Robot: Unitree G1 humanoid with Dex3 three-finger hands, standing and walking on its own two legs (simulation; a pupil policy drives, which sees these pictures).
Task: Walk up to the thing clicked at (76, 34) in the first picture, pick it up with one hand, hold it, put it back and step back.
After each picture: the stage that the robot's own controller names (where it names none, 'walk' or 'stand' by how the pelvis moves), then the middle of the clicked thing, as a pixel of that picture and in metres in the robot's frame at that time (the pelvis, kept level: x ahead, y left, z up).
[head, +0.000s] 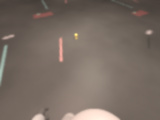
stand; (76, 36) +1.94 +0.38 -0.72
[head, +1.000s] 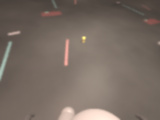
walk; (83, 39) +1.81 +0.13 -0.69
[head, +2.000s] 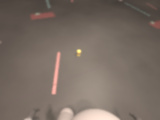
walk; (78, 53) +1.22 +0.17 -0.71
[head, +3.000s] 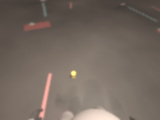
walk; (73, 74) +0.73 +0.21 -0.71
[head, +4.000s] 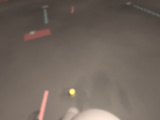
walk; (72, 93) +0.44 +0.23 -0.70
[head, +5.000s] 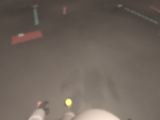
stand; (69, 103) +0.30 +0.21 -0.71
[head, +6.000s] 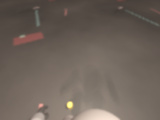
stand; (70, 105) +0.29 +0.19 -0.72
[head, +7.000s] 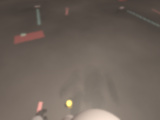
stand; (69, 104) +0.30 +0.20 -0.73
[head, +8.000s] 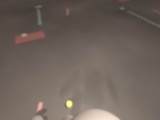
stand; (69, 104) +0.30 +0.20 -0.73
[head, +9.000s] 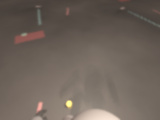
stand; (69, 104) +0.30 +0.20 -0.73
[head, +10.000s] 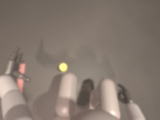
go down; (63, 67) +0.38 +0.22 -0.38
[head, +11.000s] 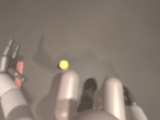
go down; (64, 65) +0.38 +0.22 -0.30
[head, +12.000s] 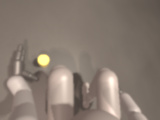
close in; (43, 61) +0.37 +0.25 -0.22
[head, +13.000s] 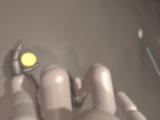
close; (28, 61) +0.37 +0.26 -0.22
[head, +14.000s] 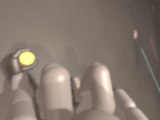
lift; (26, 60) +0.37 +0.26 -0.22
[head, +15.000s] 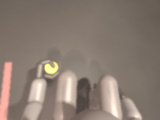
lift; (51, 69) +0.30 +0.25 -0.10
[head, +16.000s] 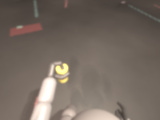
hold; (62, 73) +0.32 +0.18 +0.04
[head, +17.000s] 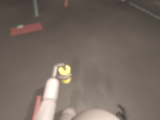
hold; (65, 74) +0.33 +0.17 +0.00
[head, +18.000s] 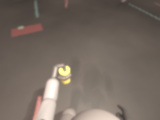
hold; (65, 75) +0.33 +0.17 +0.00
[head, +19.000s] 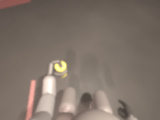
crouch; (61, 69) +0.36 +0.19 -0.06
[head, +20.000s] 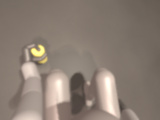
lower; (40, 54) +0.42 +0.26 -0.15
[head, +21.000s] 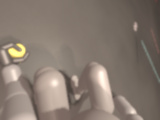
lower; (18, 54) +0.41 +0.28 -0.22
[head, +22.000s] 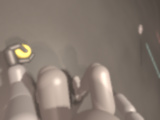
lower; (24, 54) +0.39 +0.28 -0.22
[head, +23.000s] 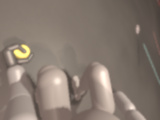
lower; (22, 54) +0.40 +0.27 -0.22
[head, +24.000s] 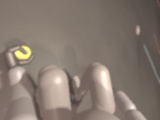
lower; (23, 55) +0.39 +0.27 -0.22
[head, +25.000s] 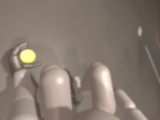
open; (27, 58) +0.37 +0.26 -0.22
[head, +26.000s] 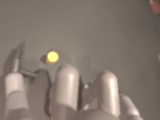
stand; (51, 58) +0.38 +0.23 -0.24
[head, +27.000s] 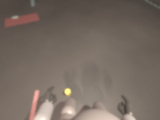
stand; (68, 92) +0.34 +0.19 -0.61
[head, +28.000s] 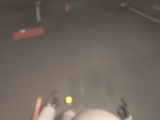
stand; (69, 100) +0.33 +0.19 -0.67
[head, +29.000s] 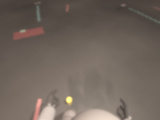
stand; (69, 100) +0.33 +0.19 -0.67
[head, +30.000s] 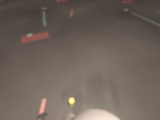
stand; (72, 101) +0.35 +0.19 -0.72
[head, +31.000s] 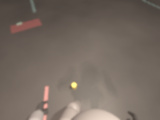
walk; (74, 86) +0.44 +0.17 -0.70
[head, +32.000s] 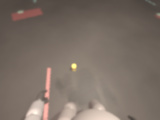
walk; (74, 67) +0.72 +0.18 -0.69
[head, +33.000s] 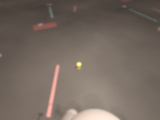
stand; (78, 66) +0.98 +0.21 -0.71
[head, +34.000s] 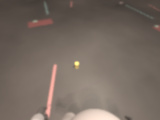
stand; (76, 65) +0.95 +0.20 -0.72
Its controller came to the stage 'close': yes
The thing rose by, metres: 0.71
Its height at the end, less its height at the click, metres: +0.00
